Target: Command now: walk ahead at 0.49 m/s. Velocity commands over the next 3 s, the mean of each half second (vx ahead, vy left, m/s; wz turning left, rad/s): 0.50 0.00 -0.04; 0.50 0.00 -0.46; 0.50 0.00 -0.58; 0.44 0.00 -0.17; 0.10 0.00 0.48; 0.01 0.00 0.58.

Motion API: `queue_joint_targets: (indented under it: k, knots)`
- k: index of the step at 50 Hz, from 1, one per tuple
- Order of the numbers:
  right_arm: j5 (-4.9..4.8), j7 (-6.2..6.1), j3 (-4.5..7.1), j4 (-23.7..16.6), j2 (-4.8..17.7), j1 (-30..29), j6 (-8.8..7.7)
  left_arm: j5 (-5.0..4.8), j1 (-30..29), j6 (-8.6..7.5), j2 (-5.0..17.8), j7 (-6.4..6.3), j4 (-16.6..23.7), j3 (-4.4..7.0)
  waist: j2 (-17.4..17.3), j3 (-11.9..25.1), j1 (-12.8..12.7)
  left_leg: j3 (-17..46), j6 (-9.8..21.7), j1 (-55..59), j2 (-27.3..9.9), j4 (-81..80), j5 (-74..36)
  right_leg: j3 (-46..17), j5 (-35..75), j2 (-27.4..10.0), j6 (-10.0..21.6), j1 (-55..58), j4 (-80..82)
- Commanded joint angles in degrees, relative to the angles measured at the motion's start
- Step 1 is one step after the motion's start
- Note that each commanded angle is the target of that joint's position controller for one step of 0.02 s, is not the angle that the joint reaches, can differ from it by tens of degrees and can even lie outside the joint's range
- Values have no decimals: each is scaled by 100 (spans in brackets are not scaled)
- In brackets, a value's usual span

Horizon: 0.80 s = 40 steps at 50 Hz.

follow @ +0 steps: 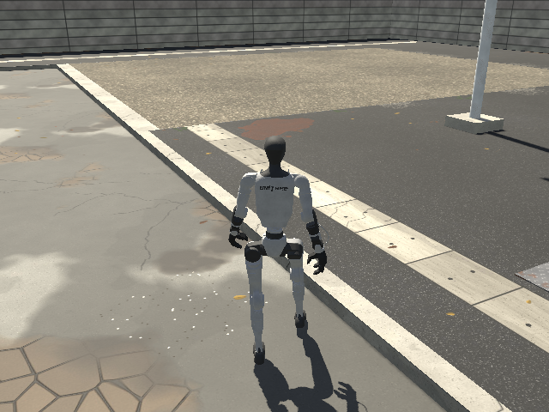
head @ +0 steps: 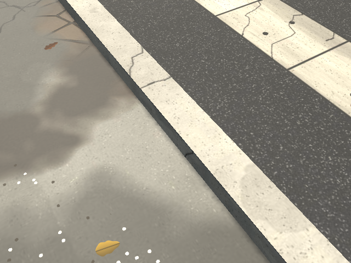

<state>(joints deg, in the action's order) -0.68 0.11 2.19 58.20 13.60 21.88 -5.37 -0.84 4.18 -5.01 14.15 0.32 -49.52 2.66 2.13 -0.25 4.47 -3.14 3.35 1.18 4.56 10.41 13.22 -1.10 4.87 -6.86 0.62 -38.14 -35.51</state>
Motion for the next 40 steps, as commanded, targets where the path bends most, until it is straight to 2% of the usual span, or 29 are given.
queue_joint_targets:
  k: [1,3,4,5,6,7,8,9,10,11,12,13,15,18,20,23,26,28,31,32,33,34,35,36,37,38,39,40]
  knots:
    - [-39,-50,196,-100,941,309,39,-31,-788,-111,297,107,540,2,-425,-559,26,780,834,13,-1785,-188,-1377,79,-133,139,86,-147,435]
    - [-42,-69,231,-79,997,308,108,-35,-785,-151,416,172,618,26,-487,-479,-85,825,748,393,-1946,118,-1821,104,-581,216,231,-11,617]
    - [-37,-73,249,-102,1046,227,138,-41,-589,-168,517,187,595,63,-575,-341,-229,799,683,466,-1958,369,-2428,189,-794,326,314,361,678]
    - [-23,-70,260,-149,1096,82,171,-38,-136,-184,674,185,487,145,-661,-34,-507,679,595,436,-1854,915,-3451,363,-908,530,424,1089,749]
    - [6,-66,217,-192,991,4,200,-36,815,-185,941,153,187,297,-614,552,-951,442,442,136,-1539,2012,-4041,477,-826,686,591,2382,798]
    - [100,-61,112,-349,793,31,188,32,1940,-169,1382,95,-44,426,-116,1435,-1320,190,232,-1086,-1191,3807,-2740,-639,-843,-298,986,4243,637]
    - [75,28,-135,-372,-85,782,37,81,2362,-136,1826,125,-206,519,1455,2217,-918,261,-156,-3491,-57,5866,1144,-3536,-1927,-1635,1988,6262,1293]
    - [-89,47,-8,-307,528,448,-124,54,2280,-141,1197,123,-181,351,958,2155,-1106,1074,-60,-4180,-261,6582,1888,-4082,-2445,-1570,1864,6217,1819]
    - [-225,57,92,-505,907,-143,-221,38,1709,-158,952,95,-64,266,704,1225,-1019,1001,41,-4529,-578,6639,1427,-3138,-2059,-1376,1543,5432,1898]
    - [-204,14,92,-570,904,-459,-242,61,1205,-164,816,90,58,211,173,797,-835,842,39,-4304,-901,6393,877,-2387,-1367,-1168,1392,4565,2028]
    - [-99,-25,131,-585,851,-631,-206,92,916,-174,664,111,95,167,-64,439,-677,773,-3,-4053,-1077,6015,560,-1860,-787,-955,1306,3836,2198]
    - [-53,-35,155,-571,761,-525,-125,137,827,-190,549,124,73,127,40,361,-482,807,-19,-3685,-1231,5772,346,-1495,-535,-786,1232,3426,2365]
    - [-30,-44,135,-538,485,-352,17,115,948,-208,582,137,-46,136,107,245,-339,726,-92,-3426,-1284,5442,213,-1120,-207,-658,1291,3048,2625]
    - [32,-57,149,-732,457,-816,108,111,1172,-192,792,55,-186,190,41,-32,-351,661,-259,-3901,-1348,4737,-378,-748,134,-647,1352,2943,2841]
    - [76,-53,158,-929,447,-1341,84,65,1392,-140,790,-2,-269,185,44,-150,-475,607,-344,-4067,-1301,3974,-995,-650,69,-527,1282,2983,2899]
    - [44,-18,134,-1110,369,-1995,18,17,1638,-91,873,-66,-339,204,109,-262,-657,498,-408,-3803,-1042,2806,-1756,-496,-266,-327,1119,2995,2887]
    - [-13,48,115,-1266,379,-2524,-41,-32,1935,-39,897,-105,-456,227,172,-356,-815,470,-448,-3581,-852,2187,-1870,-616,-480,-406,1075,3187,2711]
    - [-35,101,126,-1374,462,-2698,-99,-65,1995,6,915,-150,-497,259,253,-398,-791,617,-379,-3519,-832,1884,-1722,-813,-518,-559,1007,3453,2455]
    - [-34,125,233,-1339,754,-2327,-188,-71,1826,72,1019,-193,-450,338,400,-176,-482,601,-234,-2764,-732,1637,-1170,-1075,-229,-687,835,3605,1906]
    - [-22,98,319,-1199,893,-1814,-204,-63,1728,91,959,-192,-399,324,381,91,-211,497,-130,-2032,-651,1503,-1026,-993,259,-491,727,3506,1382]
    - [29,49,445,-991,1173,-913,-221,-3,1668,95,743,-182,-295,245,194,761,167,686,103,-638,-930,1661,-1118,-777,242,-128,559,2979,223]
    - [78,14,553,-902,1648,-80,-197,146,1933,73,305,-180,-129,120,-885,1720,254,1944,481,1263,-2128,1882,-1255,-308,-1626,543,293,1564,-1705]
    - [103,71,562,-847,1758,61,-127,-58,2557,-22,-79,-167,-35,6,-2537,2282,-32,4297,1114,2301,-2990,927,-23,-313,-4099,1031,125,-122,-3190]
    - [103,75,409,-952,1121,-218,-138,-199,2258,-44,616,-182,-131,171,-1616,1665,29,4047,920,1682,-2752,690,705,-754,-3839,630,157,-535,-3886]
    - [55,65,320,-1026,822,-630,-146,-210,1751,-23,847,-192,-1,242,-1080,950,-2,3107,680,850,-2601,615,570,-607,-3268,383,212,-673,-3894]
    - [70,79,265,-1050,687,-995,-147,-147,1574,23,767,-211,9,257,-641,581,-178,2469,593,63,-2356,448,102,-537,-2798,138,186,-380,-3729]
    - [108,77,250,-1021,597,-1218,-146,-91,1557,71,646,-212,30,283,-765,355,-334,1995,581,-459,-2187,267,-241,-539,-2479,-29,164,-131,-3478]
    - [144,66,239,-984,543,-1328,-151,-92,1640,141,524,-187,33,291,-914,250,-460,1576,559,-819,-2040,80,-416,-526,-2300,-157,156,162,-3363]
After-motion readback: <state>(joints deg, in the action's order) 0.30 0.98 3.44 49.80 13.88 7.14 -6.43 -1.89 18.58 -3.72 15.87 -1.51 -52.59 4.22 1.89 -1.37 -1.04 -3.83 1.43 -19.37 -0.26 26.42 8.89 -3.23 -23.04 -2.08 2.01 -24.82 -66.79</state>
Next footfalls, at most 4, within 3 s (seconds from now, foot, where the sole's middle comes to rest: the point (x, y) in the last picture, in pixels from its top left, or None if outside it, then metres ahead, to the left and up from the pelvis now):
0.14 right None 0.27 -0.14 -0.78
0.66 left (145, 247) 0.57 0.10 -0.78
1.26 right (239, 177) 0.78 -0.29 -0.67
1.82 left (249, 104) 1.19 -0.42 -0.67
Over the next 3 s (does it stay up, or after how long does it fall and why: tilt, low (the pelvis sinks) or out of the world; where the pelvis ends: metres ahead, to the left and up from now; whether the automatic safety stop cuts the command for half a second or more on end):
stays up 1.14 -0.46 0.11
